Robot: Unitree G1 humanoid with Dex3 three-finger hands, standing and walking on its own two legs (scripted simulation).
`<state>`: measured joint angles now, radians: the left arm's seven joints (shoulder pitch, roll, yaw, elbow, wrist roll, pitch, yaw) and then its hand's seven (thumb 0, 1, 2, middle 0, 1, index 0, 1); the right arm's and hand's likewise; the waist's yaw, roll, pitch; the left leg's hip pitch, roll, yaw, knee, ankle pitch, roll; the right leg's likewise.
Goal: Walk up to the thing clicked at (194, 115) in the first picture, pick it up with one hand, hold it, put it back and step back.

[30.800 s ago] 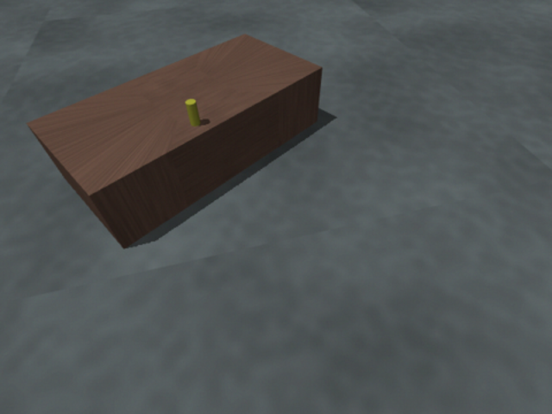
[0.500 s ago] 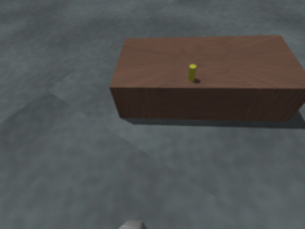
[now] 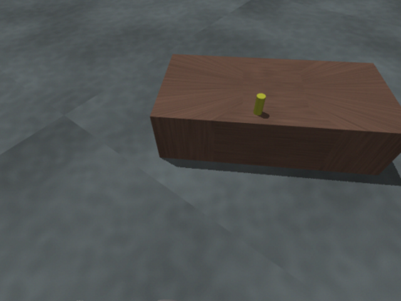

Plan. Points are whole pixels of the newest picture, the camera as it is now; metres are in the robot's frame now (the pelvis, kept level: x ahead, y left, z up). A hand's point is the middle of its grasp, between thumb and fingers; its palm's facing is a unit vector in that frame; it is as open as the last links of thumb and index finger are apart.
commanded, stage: step back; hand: right
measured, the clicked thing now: (259, 104) +1.06 -0.23 -0.35
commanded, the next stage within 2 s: stand in 0.38 s
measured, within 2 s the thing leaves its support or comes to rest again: neither
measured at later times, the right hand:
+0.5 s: hand out of the picture +0.13 -0.24 -0.13, palm faces +0.03 +0.95 -0.32, open 7.4 cm
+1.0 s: hand out of the picture +0.06 -0.26 -0.14, palm faces +0.01 +0.95 -0.32, open 7.4 cm
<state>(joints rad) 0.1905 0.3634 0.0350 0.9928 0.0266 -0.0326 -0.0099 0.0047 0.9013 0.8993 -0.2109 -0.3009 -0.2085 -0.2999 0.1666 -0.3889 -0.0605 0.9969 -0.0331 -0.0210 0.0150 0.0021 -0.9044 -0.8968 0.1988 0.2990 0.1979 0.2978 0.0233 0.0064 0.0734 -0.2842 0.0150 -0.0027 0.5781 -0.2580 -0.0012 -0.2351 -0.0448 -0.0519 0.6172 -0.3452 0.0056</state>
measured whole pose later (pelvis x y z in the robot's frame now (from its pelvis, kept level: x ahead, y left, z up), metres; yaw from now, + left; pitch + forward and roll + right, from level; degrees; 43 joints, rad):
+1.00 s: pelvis +0.00 +0.00 +0.02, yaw -2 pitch -2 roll +0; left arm 0.12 0.35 0.00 1.16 0.01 -0.01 -0.01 0.00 0.91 0.90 -0.21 -0.30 -0.21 -0.30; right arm 0.12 -0.35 -0.01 1.16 -0.01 -0.01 0.02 0.00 -0.90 -0.90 0.20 0.30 0.20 0.30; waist -0.01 0.01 0.06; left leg -0.15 0.04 0.02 0.32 -0.14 -0.02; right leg -0.10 -0.01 -0.01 0.32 -0.18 0.01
